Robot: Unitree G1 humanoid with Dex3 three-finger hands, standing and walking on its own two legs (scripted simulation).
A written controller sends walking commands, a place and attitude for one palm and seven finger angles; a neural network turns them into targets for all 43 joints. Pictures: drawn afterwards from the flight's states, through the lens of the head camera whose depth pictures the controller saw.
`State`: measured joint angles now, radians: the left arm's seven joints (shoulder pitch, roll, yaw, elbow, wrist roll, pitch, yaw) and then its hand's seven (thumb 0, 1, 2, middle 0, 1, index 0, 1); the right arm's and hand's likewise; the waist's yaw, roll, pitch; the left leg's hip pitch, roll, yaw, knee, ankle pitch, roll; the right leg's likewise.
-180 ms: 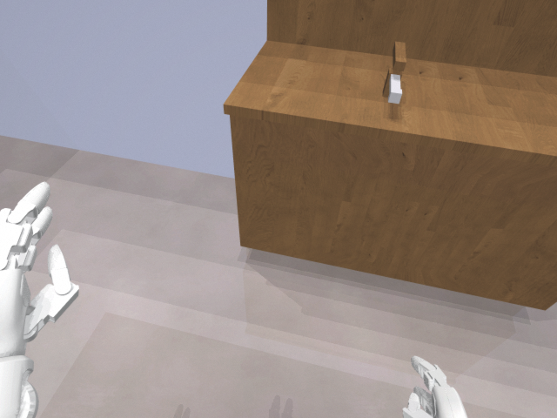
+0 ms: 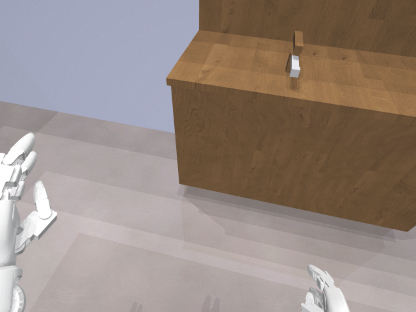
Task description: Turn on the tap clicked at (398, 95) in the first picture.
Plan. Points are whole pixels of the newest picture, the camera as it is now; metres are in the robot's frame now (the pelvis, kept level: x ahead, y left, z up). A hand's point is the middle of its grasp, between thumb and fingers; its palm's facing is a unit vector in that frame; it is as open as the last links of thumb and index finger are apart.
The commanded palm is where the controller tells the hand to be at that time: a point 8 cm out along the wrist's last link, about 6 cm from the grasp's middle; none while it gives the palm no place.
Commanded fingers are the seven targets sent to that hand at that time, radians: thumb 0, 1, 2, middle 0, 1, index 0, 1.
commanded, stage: stand and wait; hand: left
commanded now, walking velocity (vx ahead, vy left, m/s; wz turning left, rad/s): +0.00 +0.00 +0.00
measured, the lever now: (294, 71) +0.86 -0.25 +0.05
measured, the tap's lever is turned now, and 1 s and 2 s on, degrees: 0 0 0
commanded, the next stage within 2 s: look at it before walking up in 0.08 s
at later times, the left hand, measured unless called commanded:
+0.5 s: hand (57, 217) +0.21 +0.23 +0.15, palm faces +0.38 -0.85 -0.37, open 7.5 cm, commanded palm +0.17 +0.27 +0.18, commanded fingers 0.00 0.90 0.90 -0.20 -0.30 -0.20 -0.30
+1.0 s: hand (111, 211) +0.23 +0.16 +0.15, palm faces +0.18 -0.88 -0.44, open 7.5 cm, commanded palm +0.18 +0.21 +0.18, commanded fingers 0.00 0.90 0.90 -0.20 -0.30 -0.20 -0.30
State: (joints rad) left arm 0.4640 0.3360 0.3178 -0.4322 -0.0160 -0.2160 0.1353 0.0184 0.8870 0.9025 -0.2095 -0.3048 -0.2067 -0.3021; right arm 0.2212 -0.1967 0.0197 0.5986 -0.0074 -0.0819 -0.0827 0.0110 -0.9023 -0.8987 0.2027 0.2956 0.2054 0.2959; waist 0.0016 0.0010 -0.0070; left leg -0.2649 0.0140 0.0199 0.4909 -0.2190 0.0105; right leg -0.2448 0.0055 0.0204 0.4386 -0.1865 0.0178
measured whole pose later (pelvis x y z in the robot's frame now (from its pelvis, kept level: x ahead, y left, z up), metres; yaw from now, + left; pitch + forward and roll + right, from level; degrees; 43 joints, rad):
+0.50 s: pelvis -0.01 +0.00 +0.00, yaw -3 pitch +0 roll -1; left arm 0.46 0.33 0.33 -0.42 -0.02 -0.20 0.14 0.02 0.89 0.90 -0.21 -0.30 -0.21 -0.30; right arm 0.22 -0.20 0.02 0.59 0.00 -0.07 -0.08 0.01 -0.90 -0.90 0.20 0.30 0.21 0.30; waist 0.03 0.00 -0.01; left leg -0.28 0.04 0.07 0.51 -0.22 0.00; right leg -0.29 0.03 0.07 0.47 -0.18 0.01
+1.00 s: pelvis -0.05 -0.02 -0.02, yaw -15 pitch +1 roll +4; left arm 0.46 0.38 0.39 -0.51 -0.04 -0.19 0.14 0.02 0.89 0.90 -0.21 -0.31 -0.21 -0.30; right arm 0.19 -0.21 -0.01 0.55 0.00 0.01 -0.04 0.01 -0.91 -0.90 0.20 0.30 0.20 0.30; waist 0.02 -0.06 0.06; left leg -0.30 0.01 0.13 0.59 -0.28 -0.01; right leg -0.52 0.10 0.21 0.74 -0.27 0.01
